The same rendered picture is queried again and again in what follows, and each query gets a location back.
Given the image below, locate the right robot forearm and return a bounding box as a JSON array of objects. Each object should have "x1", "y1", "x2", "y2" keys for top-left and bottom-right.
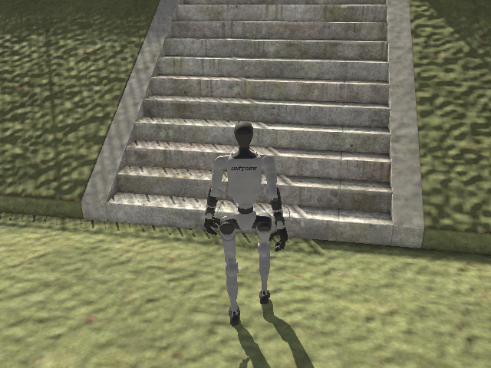
[{"x1": 270, "y1": 187, "x2": 286, "y2": 229}]

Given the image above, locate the robot right hand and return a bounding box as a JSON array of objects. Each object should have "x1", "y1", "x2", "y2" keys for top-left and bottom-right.
[{"x1": 269, "y1": 227, "x2": 288, "y2": 251}]

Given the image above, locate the robot left upper arm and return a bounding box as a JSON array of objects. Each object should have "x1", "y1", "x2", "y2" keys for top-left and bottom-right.
[{"x1": 210, "y1": 155, "x2": 228, "y2": 197}]

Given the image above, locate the left robot forearm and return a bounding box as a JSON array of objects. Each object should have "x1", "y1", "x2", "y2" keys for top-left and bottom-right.
[{"x1": 205, "y1": 186, "x2": 218, "y2": 219}]

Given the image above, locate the robot left hand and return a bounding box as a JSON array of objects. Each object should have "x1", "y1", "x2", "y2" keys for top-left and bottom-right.
[{"x1": 204, "y1": 217, "x2": 220, "y2": 235}]

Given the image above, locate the robot right upper arm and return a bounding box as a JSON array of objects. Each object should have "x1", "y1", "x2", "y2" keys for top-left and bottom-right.
[{"x1": 260, "y1": 154, "x2": 278, "y2": 199}]

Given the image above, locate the robot right thigh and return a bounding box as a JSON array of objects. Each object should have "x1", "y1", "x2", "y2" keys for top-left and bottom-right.
[{"x1": 256, "y1": 212, "x2": 272, "y2": 256}]

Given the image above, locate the humanoid robot head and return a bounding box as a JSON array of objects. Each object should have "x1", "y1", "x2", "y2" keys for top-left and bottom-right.
[{"x1": 231, "y1": 122, "x2": 258, "y2": 159}]

